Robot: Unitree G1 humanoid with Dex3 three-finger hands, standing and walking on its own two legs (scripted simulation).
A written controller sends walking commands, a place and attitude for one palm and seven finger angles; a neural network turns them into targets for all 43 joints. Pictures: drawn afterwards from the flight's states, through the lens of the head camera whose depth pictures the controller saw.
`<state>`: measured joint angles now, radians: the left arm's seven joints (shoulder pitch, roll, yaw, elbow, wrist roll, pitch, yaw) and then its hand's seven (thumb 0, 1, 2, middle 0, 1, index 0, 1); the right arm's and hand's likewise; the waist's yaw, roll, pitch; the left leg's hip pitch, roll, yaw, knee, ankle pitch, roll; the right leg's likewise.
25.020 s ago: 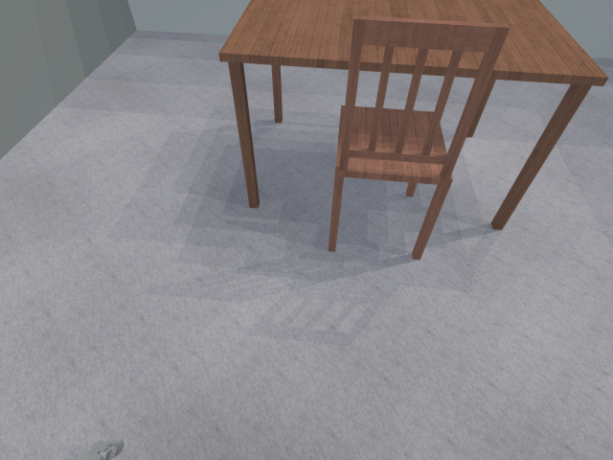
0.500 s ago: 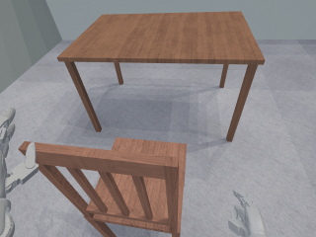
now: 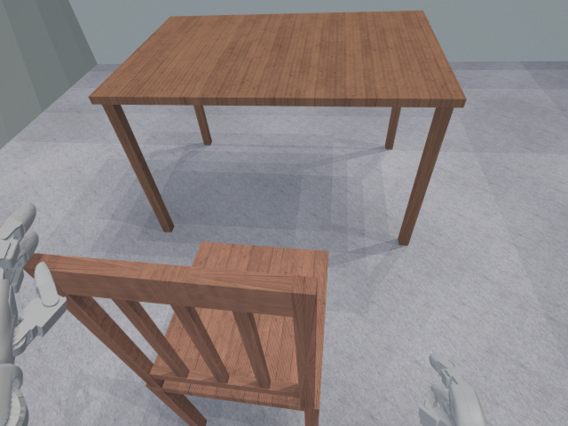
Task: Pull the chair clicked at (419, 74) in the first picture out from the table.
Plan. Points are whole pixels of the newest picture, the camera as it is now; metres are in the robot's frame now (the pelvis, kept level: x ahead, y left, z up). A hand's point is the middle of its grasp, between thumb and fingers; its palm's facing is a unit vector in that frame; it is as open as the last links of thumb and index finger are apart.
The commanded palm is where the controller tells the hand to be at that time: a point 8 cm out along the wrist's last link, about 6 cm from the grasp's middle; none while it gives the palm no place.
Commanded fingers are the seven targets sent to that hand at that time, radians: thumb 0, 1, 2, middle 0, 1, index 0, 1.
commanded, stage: step back with the hand held close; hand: left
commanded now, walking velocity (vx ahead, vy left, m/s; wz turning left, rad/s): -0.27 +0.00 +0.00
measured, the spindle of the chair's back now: (205, 346) +0.25 +0.18 -0.08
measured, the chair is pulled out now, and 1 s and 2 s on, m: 0.59 0.59 0.59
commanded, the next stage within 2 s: stop stepping back and stand still in 1.68 s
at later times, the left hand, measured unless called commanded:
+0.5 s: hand (31, 354) +0.14 +0.27 +0.15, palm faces +0.41 -0.76 -0.51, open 7.4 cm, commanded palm +0.08 +0.31 +0.17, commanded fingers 0.00 0.90 0.90 -0.20 -0.30 -0.20 -0.30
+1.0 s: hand out of the picture +0.10 +0.28 +0.16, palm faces +0.45 -0.75 -0.48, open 7.4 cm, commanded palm +0.04 +0.31 +0.17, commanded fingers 0.00 0.90 0.90 -0.20 -0.30 -0.20 -0.30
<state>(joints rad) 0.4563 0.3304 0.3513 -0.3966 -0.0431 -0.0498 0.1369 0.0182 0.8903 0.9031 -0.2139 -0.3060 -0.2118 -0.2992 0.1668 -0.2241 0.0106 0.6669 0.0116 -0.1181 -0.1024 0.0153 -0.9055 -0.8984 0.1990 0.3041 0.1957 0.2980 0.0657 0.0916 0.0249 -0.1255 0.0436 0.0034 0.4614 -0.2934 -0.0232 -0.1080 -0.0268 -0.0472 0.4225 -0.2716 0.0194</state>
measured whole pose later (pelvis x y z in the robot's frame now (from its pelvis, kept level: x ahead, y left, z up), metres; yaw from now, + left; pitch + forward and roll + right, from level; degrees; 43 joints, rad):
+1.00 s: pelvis -0.10 +0.01 -0.02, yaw +0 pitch +1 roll -1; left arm 0.55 0.39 0.43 -0.56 -0.03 -0.18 0.18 0.02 0.89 0.90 -0.21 -0.31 -0.21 -0.30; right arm 0.18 -0.20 0.00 0.62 0.00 -0.10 -0.09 0.01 -0.90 -0.90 0.20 0.30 0.20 0.30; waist 0.02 0.02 0.05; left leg -0.45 0.03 -0.01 0.66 -0.31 0.00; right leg -0.40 -0.03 -0.03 0.56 -0.17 0.03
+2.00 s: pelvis -0.25 -0.03 +0.00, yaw -2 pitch +1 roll +1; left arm 0.60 0.40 0.40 -0.50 -0.05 -0.16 0.16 0.02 0.89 0.90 -0.22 -0.31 -0.22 -0.30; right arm 0.23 -0.20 0.01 0.66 0.01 -0.09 -0.08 0.01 -0.90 -0.90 0.20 0.30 0.20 0.30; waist -0.01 -0.02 -0.03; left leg -0.33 -0.01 0.00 0.72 -0.40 0.00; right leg -0.29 -0.05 -0.04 0.48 -0.22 0.00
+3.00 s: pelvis -0.25 -0.01 +0.00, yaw +0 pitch -1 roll -1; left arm 0.59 0.41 0.41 -0.50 -0.04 -0.21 0.15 0.02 0.89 0.90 -0.22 -0.31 -0.21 -0.30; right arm 0.19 -0.20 -0.01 0.61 0.02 -0.09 -0.07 0.01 -0.91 -0.90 0.20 0.30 0.20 0.30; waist -0.01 -0.01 0.04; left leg -0.13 0.01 0.00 0.43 -0.28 0.00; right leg -0.20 -0.03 -0.05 0.39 -0.17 0.02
